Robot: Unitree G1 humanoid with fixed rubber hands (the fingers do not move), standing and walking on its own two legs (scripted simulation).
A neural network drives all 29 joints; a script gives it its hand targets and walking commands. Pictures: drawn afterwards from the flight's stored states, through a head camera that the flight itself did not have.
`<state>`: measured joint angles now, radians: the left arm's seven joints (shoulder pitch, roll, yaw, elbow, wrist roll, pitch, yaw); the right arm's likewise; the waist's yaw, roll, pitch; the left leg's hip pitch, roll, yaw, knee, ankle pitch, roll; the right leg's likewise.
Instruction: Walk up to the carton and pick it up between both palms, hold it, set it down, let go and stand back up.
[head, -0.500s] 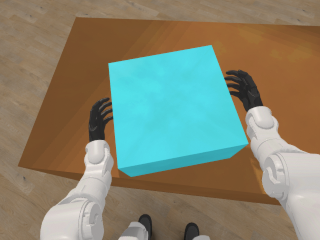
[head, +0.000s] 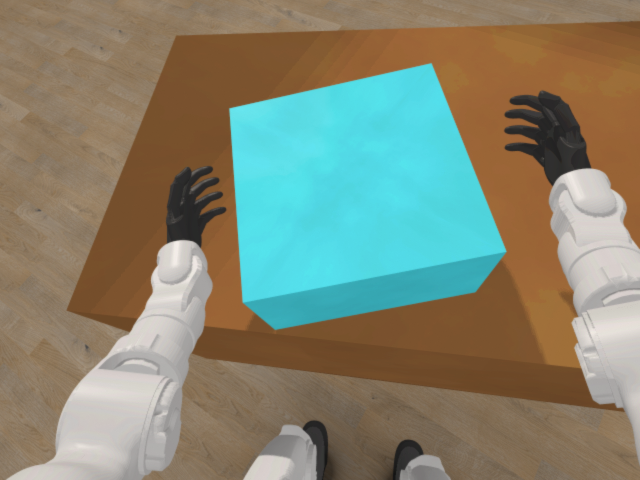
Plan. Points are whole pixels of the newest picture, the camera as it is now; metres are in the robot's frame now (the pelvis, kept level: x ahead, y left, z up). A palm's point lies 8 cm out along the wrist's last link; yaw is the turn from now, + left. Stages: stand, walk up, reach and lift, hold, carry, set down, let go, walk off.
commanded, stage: set down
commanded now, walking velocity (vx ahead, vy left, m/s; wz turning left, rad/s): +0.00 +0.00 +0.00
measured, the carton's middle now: (351, 199) +0.50 +0.07 -0.06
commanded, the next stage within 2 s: none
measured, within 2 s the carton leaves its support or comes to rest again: neither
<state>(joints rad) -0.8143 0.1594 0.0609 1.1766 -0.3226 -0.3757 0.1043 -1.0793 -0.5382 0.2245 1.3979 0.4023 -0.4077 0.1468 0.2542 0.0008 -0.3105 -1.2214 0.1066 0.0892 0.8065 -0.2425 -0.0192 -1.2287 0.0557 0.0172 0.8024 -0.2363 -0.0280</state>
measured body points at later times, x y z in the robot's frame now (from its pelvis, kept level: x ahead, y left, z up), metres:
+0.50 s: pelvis +0.01 +0.00 +0.05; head +0.08 +0.00 +0.49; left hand +0.38 +0.26 +0.10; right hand +0.49 -0.21 +0.13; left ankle +0.04 +0.14 -0.67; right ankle +0.05 -0.10 -0.67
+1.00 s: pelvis +0.03 +0.01 +0.05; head +0.12 -0.01 +0.49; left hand +0.33 +0.26 +0.06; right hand +0.43 -0.24 +0.06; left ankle +0.04 +0.14 -0.67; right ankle +0.05 -0.10 -0.67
